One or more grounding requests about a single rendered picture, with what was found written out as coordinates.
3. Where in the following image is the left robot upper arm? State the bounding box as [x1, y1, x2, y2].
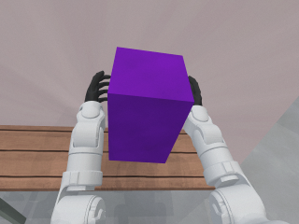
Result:
[51, 195, 106, 224]

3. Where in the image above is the robot left forearm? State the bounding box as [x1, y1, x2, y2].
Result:
[50, 101, 106, 224]

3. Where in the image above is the carton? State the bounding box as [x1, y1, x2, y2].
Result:
[107, 47, 194, 163]

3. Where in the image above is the table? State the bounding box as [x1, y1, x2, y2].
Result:
[0, 125, 216, 224]

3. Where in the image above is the robot right hand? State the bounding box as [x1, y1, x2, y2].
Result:
[188, 76, 203, 106]

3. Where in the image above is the right robot upper arm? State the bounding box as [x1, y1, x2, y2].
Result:
[208, 184, 290, 224]

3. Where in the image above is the robot right forearm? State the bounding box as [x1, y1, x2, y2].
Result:
[183, 105, 266, 216]

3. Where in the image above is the robot left hand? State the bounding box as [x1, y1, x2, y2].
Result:
[84, 70, 111, 103]

